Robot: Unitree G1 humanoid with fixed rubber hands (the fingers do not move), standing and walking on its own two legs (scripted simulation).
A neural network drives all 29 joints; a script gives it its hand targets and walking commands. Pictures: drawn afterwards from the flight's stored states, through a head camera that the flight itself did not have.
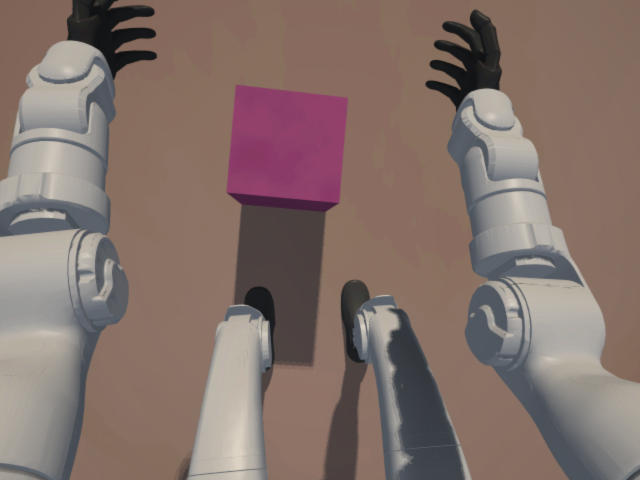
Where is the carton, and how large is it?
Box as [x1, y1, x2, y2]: [226, 85, 347, 211]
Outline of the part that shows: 236,85 226,192 243,204 325,211 336,204 339,198 347,98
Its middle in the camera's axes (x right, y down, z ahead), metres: -0.07 -0.17 +0.84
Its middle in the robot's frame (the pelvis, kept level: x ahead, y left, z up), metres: +0.53 +0.01 -0.53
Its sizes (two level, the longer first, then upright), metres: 0.210 0.200 0.250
